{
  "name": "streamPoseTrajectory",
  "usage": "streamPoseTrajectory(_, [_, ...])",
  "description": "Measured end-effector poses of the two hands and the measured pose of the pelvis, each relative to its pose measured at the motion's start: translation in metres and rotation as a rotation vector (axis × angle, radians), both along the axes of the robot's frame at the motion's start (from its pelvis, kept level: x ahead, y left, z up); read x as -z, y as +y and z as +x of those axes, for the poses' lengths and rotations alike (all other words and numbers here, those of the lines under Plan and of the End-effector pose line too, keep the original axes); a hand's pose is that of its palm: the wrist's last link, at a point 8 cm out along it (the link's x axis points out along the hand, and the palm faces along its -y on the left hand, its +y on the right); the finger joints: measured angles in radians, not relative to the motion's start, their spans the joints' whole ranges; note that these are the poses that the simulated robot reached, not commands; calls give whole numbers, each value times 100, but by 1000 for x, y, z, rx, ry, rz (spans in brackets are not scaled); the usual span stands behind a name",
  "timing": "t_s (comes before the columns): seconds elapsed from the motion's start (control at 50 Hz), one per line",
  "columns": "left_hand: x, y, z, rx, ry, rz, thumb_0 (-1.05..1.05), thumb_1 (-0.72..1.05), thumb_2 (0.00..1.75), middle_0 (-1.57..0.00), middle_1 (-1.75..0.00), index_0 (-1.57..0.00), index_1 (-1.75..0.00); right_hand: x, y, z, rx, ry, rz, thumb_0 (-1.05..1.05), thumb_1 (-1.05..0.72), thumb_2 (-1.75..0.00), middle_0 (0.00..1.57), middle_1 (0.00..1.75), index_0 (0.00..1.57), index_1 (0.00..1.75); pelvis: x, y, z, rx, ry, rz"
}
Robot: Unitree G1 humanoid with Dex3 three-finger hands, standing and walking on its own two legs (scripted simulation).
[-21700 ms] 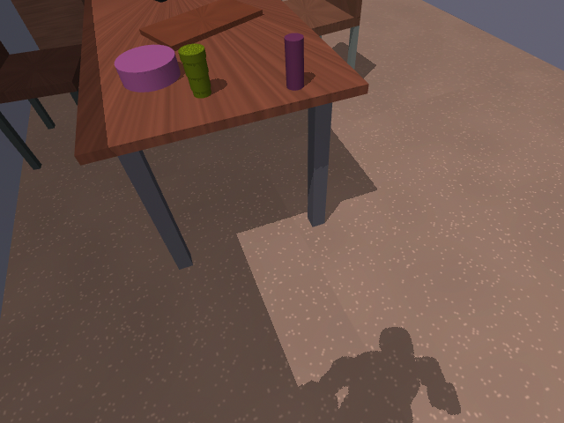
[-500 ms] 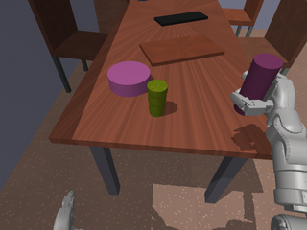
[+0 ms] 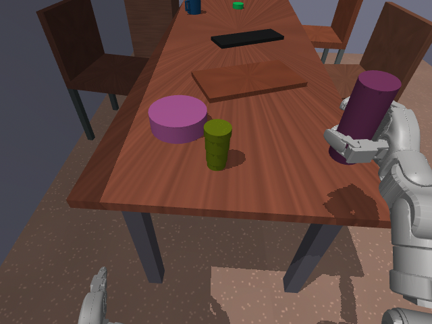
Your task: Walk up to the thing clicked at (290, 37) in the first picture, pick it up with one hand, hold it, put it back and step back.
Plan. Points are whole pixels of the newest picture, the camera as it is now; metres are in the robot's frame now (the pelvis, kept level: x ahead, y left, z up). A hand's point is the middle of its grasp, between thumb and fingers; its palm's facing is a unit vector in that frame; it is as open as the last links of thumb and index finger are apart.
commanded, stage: hold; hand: right
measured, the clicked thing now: (359, 121) +0.35 -0.17 +0.25
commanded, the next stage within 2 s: none
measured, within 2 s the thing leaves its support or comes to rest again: neither
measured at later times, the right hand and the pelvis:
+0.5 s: hand (368, 126) +0.33 -0.18 +0.25, palm faces +0.15 +0.99 -0.03, open 8.1 cm; pelvis +0.00 -0.01 +0.00, yaw +0 degrees
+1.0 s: hand (366, 126) +0.33 -0.17 +0.26, palm faces +0.13 +0.99 -0.03, open 8.1 cm; pelvis +0.00 +0.00 +0.00, yaw +0 degrees
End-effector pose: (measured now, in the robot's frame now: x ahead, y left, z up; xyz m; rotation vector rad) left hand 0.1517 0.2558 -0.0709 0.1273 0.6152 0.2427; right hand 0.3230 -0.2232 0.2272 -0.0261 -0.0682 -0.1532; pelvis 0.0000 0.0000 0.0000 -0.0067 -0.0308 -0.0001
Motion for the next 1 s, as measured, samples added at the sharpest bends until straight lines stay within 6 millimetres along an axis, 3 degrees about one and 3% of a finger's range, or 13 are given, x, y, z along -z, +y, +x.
streamPoseTrajectory(0.54, [0, -8, 5, 19, -26, -6, -1, -53, 5, -5, -6, -5, -5, -25, -8, -20, -8, -16, -11, -1, 20, -106, 86, 120, 86, 119, -2, -7, -2, 4, -20, 5])
streamPoseTrajectory(0.74, [-1, -8, 2, 20, -44, -5, -1, -53, 5, -5, -6, -5, -5, -20, -8, -20, -4, 20, -1, -1, 20, -106, 86, 120, 86, 119, -2, -6, -4, 2, -20, 4])
streamPoseTrajectory(0.86, [3, -8, -1, 21, -26, -2, -1, -53, 5, -5, -6, -5, -5, -26, -8, -25, 6, -19, -12, -1, 20, -106, 86, 120, 86, 120, -1, -5, -2, 3, -19, 4])
streamPoseTrajectory(1.0, [3, -11, 8, 33, -35, -9, -1, -53, 5, -5, -6, -5, -5, -28, -2, -24, -21, -9, -14, -1, 20, -107, 86, 120, 86, 120, -2, -5, -1, 5, -25, 4])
